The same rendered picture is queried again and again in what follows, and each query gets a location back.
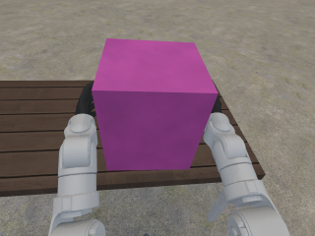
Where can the left robot hand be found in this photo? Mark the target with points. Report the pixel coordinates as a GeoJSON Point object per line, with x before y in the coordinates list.
{"type": "Point", "coordinates": [85, 105]}

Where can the robot right upper arm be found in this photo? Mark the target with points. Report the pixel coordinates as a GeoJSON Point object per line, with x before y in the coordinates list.
{"type": "Point", "coordinates": [255, 221]}

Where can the table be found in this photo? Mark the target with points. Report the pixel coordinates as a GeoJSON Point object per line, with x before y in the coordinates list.
{"type": "Point", "coordinates": [33, 117]}

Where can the robot left upper arm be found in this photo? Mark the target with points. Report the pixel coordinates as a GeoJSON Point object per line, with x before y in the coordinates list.
{"type": "Point", "coordinates": [87, 227]}

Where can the carton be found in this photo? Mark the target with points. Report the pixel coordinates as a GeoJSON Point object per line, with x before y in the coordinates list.
{"type": "Point", "coordinates": [152, 100]}

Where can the right robot hand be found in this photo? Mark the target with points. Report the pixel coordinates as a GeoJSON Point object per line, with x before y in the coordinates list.
{"type": "Point", "coordinates": [217, 105]}

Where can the left robot forearm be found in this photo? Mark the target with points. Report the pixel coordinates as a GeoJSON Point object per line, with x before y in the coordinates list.
{"type": "Point", "coordinates": [77, 169]}

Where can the right robot forearm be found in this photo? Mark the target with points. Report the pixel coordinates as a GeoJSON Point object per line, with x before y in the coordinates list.
{"type": "Point", "coordinates": [241, 186]}

